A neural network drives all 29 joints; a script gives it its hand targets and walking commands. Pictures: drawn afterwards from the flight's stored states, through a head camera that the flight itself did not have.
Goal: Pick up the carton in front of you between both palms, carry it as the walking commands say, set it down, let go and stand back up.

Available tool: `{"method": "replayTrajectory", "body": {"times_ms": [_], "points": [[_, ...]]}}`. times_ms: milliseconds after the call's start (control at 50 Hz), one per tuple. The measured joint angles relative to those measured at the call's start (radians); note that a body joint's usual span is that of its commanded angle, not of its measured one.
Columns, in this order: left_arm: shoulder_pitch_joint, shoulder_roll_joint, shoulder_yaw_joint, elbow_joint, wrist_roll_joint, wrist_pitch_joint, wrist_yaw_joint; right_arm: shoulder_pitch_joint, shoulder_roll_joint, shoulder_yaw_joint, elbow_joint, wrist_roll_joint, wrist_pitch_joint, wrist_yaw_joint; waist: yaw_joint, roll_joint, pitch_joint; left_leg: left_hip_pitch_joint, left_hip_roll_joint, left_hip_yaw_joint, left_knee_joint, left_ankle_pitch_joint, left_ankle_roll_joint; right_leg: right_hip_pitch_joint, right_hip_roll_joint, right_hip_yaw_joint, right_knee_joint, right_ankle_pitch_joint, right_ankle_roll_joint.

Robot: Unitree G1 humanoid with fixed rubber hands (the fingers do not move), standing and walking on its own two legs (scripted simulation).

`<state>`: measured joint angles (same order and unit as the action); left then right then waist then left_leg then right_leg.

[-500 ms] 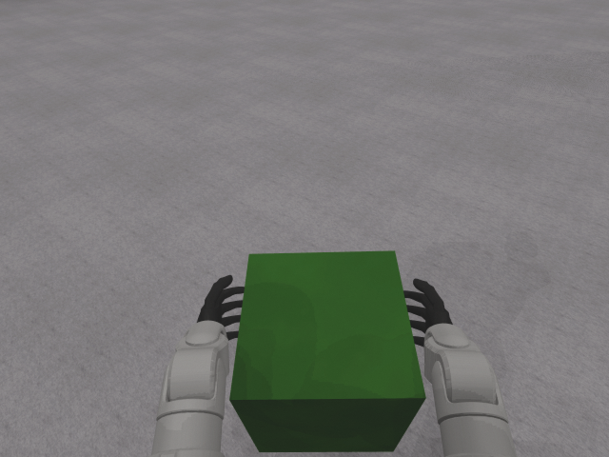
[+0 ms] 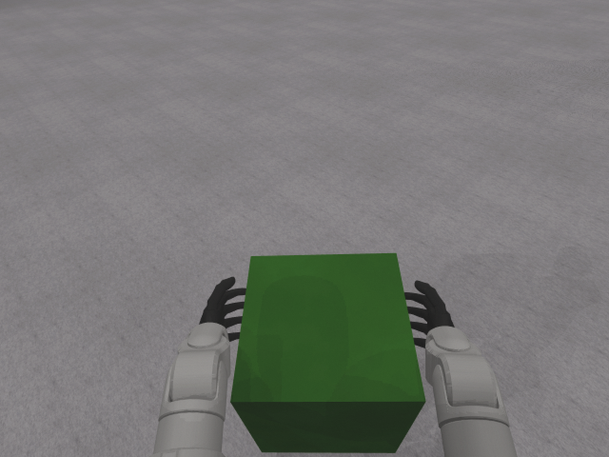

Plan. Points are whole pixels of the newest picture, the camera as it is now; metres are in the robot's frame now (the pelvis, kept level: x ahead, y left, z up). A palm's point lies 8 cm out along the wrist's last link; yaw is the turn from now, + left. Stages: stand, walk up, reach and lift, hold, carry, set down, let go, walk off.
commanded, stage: hold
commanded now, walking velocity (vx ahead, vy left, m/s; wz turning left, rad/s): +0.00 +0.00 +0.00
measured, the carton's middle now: (325, 358) +0.29 +0.00 -0.05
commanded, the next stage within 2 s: set down in 0.10 s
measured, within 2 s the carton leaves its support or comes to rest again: neither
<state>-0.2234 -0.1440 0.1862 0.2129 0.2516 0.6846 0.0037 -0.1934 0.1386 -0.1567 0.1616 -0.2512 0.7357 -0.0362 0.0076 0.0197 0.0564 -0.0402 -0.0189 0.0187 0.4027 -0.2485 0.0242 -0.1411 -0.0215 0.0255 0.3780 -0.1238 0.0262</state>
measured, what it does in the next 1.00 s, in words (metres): lowers itself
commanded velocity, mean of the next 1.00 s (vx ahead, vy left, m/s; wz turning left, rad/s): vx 0.00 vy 0.00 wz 0.00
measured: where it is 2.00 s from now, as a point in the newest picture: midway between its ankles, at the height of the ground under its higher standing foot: outside the picture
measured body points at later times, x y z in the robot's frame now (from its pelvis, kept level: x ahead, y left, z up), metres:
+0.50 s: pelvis -0.02 -0.04 -0.02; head +0.02 -0.05 +0.43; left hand +0.32 +0.15 -0.02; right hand +0.35 -0.15 -0.03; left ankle -0.01 +0.10 -0.74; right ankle +0.06 -0.13 -0.74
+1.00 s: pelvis -0.04 -0.02 -0.14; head +0.18 -0.02 +0.25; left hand +0.37 +0.15 -0.21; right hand +0.40 -0.16 -0.23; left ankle -0.01 +0.10 -0.74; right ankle +0.06 -0.14 -0.74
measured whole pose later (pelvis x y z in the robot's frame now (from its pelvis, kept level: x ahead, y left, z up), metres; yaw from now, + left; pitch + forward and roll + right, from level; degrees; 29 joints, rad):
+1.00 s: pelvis -0.04 -0.02 -0.14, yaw +5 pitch +37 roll +1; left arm -0.68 -0.17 0.46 0.55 0.22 0.21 0.06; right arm -0.69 0.05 -0.40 0.58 -0.24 0.23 0.00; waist -0.01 0.04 -0.17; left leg -1.43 -0.11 -0.08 1.26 -0.47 -0.02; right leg -1.50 0.06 0.09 1.21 -0.36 0.03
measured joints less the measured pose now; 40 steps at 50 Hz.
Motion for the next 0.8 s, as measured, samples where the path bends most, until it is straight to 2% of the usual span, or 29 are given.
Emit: {"method": "replayTrajectory", "body": {"times_ms": [140, 240, 400, 500, 580, 680, 800], "points": [[-0.035, -0.007, 0.042, 0.052, 0.008, -0.002, 0.001, -0.056, 0.011, -0.029, 0.069, -0.033, 0.001, 0.007, -0.003, 0.014, -0.007, 0.003, 0.0, -0.057, 0.015, 0.005, -0.016, 0.024, 0.016, -0.012, 0.007, -0.008, -0.014], [-0.122, -0.03, 0.126, 0.151, 0.066, -0.029, -0.022, -0.13, 0.029, -0.105, 0.148, -0.067, -0.017, 0.017, -0.009, 0.018, -0.002, -0.018, 0.005, -0.082, 0.051, -0.005, -0.022, 0.01, 0.036, -0.008, 0.041, -0.023, -0.028], [-0.325, -0.037, 0.333, 0.361, 0.208, -0.144, -0.072, -0.317, 0.075, -0.303, 0.337, -0.162, -0.125, 0.025, -0.004, 0.013, 0.033, -0.134, 0.001, -0.127, 0.178, -0.054, -0.019, -0.093, 0.074, 0.008, 0.156, -0.067, -0.047], [-0.382, -0.037, 0.398, 0.408, 0.255, -0.24, -0.079, -0.387, 0.076, -0.363, 0.413, -0.211, -0.233, 0.038, 0.003, 0.01, 0.041, -0.308, -0.008, -0.139, 0.265, -0.07, -0.039, -0.267, 0.079, 0.008, 0.244, -0.086, -0.052], [-0.386, -0.034, 0.383, 0.395, 0.224, -0.348, -0.065, -0.396, 0.063, -0.345, 0.421, -0.197, -0.357, 0.035, 0.001, 0.01, 0.046, -0.507, -0.02, -0.138, 0.342, -0.075, -0.054, -0.467, 0.076, 0.013, 0.323, -0.093, -0.047], [-0.398, -0.02, 0.324, 0.374, 0.126, -0.48, -0.031, -0.396, 0.021, -0.289, 0.4, -0.119, -0.501, 0.019, -0.002, 0.01, 0.04, -0.789, -0.039, -0.126, 0.464, -0.092, -0.056, -0.752, 0.072, 0.026, 0.443, -0.107, -0.035], [-0.398, -0.007, 0.233, 0.318, -0.014, -0.536, 0.021, -0.403, -0.041, -0.212, 0.353, 0.001, -0.56, 0.001, -0.003, 0.015, -0.054, -1.105, -0.062, -0.111, 0.635, -0.14, -0.051, -1.071, 0.072, 0.045, 0.614, -0.152, -0.016]]}}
